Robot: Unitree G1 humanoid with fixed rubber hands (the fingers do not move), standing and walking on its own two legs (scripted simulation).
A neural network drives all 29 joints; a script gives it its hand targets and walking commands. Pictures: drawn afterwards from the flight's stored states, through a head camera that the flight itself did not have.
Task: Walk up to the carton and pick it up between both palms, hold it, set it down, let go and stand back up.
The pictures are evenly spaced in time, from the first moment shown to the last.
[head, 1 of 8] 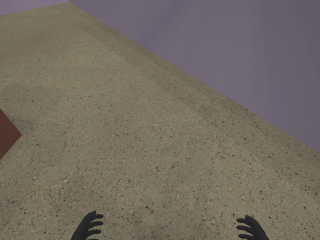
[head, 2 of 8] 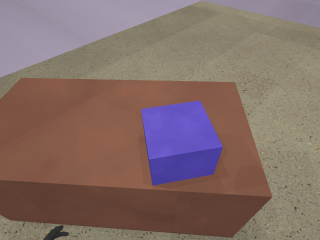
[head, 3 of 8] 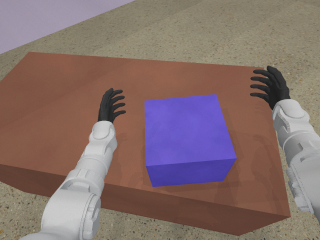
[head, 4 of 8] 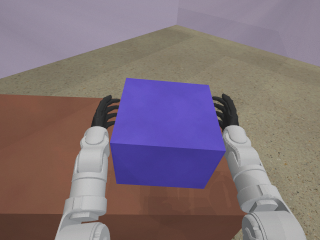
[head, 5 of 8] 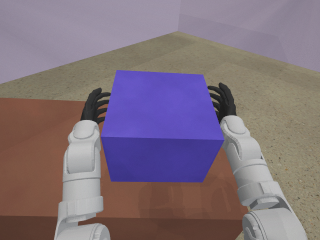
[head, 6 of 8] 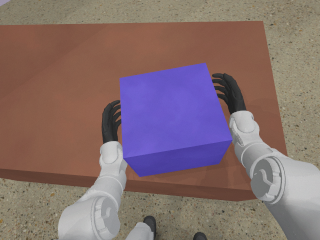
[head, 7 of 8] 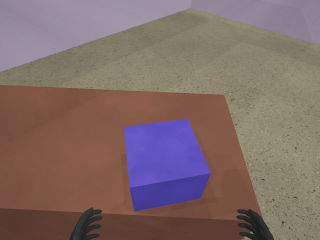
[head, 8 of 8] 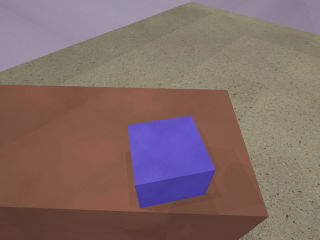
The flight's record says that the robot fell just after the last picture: no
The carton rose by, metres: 0.27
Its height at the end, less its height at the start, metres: +0.00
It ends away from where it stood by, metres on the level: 0.01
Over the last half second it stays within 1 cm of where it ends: yes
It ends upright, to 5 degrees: yes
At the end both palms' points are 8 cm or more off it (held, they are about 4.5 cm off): yes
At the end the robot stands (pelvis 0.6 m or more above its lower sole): yes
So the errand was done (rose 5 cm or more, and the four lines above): yes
